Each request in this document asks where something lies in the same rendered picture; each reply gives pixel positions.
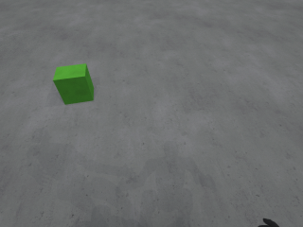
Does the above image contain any carton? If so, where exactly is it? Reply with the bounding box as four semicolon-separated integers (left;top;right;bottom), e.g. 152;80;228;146
53;63;94;105

